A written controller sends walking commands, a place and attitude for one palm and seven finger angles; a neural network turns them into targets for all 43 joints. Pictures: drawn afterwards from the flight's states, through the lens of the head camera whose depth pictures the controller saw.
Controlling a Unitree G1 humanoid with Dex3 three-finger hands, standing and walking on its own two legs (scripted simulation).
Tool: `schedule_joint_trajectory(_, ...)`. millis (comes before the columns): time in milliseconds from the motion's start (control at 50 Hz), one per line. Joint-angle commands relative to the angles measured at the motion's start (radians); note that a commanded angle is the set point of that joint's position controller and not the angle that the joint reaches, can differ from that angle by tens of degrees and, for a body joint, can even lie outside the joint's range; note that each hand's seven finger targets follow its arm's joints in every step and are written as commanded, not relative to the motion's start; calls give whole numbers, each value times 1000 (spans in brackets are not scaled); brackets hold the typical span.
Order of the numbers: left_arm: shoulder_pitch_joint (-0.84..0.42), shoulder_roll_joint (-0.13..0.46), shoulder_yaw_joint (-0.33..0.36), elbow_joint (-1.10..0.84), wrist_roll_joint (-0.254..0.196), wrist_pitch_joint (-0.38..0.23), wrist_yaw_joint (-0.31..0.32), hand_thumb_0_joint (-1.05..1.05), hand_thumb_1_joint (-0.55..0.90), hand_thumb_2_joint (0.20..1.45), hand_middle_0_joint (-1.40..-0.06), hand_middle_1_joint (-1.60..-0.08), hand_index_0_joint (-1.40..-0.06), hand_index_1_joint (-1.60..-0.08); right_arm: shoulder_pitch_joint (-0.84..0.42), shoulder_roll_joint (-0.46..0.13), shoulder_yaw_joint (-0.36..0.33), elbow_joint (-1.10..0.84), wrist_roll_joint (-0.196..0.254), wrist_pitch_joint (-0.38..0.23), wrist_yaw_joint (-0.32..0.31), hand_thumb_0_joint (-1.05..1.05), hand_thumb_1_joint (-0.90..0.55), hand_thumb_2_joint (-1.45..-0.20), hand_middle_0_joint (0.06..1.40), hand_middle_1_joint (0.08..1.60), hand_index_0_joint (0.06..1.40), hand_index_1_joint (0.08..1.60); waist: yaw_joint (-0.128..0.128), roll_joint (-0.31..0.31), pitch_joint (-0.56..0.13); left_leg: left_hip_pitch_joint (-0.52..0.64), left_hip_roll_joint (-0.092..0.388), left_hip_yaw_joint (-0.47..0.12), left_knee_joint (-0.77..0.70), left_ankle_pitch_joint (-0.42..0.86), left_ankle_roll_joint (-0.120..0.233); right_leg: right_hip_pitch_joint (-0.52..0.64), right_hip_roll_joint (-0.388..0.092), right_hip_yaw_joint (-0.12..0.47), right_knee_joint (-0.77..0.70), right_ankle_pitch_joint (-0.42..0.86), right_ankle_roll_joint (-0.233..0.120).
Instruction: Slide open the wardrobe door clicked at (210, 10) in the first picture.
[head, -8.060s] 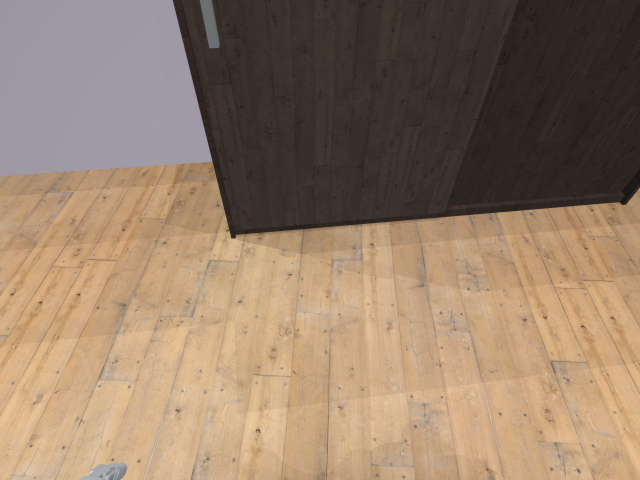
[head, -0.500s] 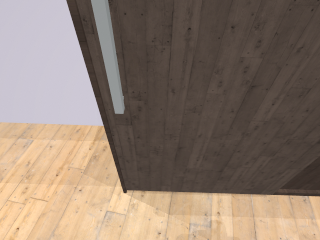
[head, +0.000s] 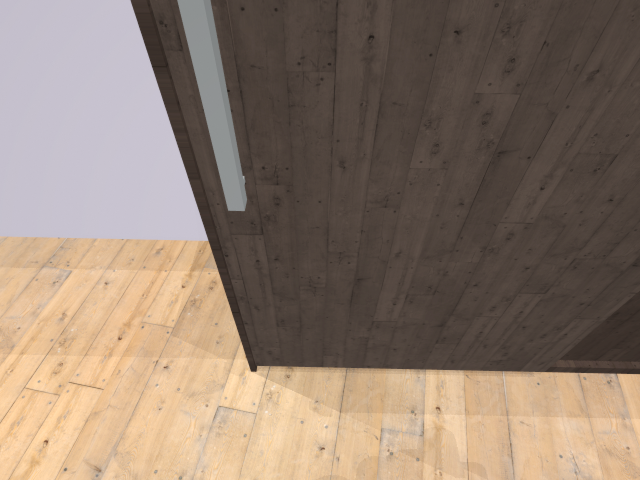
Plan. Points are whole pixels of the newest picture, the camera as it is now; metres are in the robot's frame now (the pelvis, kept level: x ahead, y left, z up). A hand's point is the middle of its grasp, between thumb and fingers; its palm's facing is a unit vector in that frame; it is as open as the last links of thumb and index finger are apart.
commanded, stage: come to a stop and stand still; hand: left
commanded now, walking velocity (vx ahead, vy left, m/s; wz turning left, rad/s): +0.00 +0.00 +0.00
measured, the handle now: (220, 100) +0.52 +0.16 +0.21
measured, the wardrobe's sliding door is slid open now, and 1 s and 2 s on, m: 0.00 0.00 0.00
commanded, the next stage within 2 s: look again from close up in 0.38 s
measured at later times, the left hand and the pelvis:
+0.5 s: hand out of the picture -0.03 +0.16 -0.18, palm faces +0.05 -0.98 -0.17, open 7.3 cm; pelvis -0.02 +0.00 +0.00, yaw +1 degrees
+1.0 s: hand out of the picture -0.03 +0.15 -0.18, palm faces +0.07 -0.99 -0.16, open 7.3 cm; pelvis -0.01 +0.00 +0.00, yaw +1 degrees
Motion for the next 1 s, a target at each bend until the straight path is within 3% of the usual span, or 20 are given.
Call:
schedule_joint_trajectory(0,47,104,11,-38,-6,-8,-3,0,900,900,-200,-300,-200,-300,83,-84,-12,-59,0,-17,-10,0,-900,-900,200,300,200,300,-4,-33,-94,-81,97,-124,-67,79,-4,88,-103,100,0,73,-43)
schedule_joint_trajectory(40,26,94,8,-50,-2,4,-6,0,900,900,-200,-300,-200,-300,72,-88,-12,-70,-6,-8,-5,0,-900,-900,200,300,200,300,1,-49,48,-161,97,-147,-114,-34,5,0,-83,103,-36,-107,-35)
schedule_joint_trajectory(80,41,95,12,-62,1,11,-7,0,900,900,-200,-300,-200,-300,66,-99,-16,-83,-10,0,0,0,-900,-900,200,300,200,300,7,-7,103,-226,86,-165,-156,-168,10,-35,-67,114,-43,-197,-33)
schedule_joint_trajectory(120,54,99,18,-72,4,12,-6,0,900,900,-200,-300,-200,-300,65,-99,-19,-93,-13,1,2,0,-900,-900,200,300,200,300,13,13,90,-241,88,-171,-176,-199,15,-17,-59,105,-32,-178,-30)
schedule_joint_trajectory(180,65,94,21,-84,3,11,-8,0,900,900,-200,-300,-200,-300,67,-102,-19,-98,-12,-2,2,0,-900,-900,200,300,200,300,15,-10,70,-241,83,-176,-179,-201,17,-1,-58,109,-33,-165,-27)
schedule_joint_trajectory(320,62,99,24,-94,0,1,-9,0,900,900,-200,-300,-200,-300,84,-91,-12,-83,-10,-7,3,0,-900,-900,200,300,200,300,8,-34,43,-164,74,-150,-152,-86,14,-9,-78,125,-76,-143,-32)
schedule_joint_trajectory(500,78,92,26,-78,-2,1,-10,0,900,900,-200,-300,-200,-300,87,-84,-8,-53,-7,-7,1,0,-900,-900,200,300,200,300,11,1,42,-166,74,-140,-159,-86,6,11,-82,125,-92,-133,-30)
schedule_joint_trajectory(540,78,88,26,-74,-2,0,-8,0,900,900,-200,-300,-200,-300,91,-78,-8,-45,-5,-7,1,0,-900,-900,200,300,200,300,11,-25,34,-163,75,-139,-153,-70,6,23,-84,123,-94,-124,-30)
schedule_joint_trajectory(980,97,57,31,-61,-3,0,-4,0,900,900,-200,-300,-200,-300,96,-50,-9,-10,-3,-9,-5,0,-900,-900,200,300,200,300,17,-6,28,-147,85,-137,-166,-22,1,60,-80,106,-83,-41,-29)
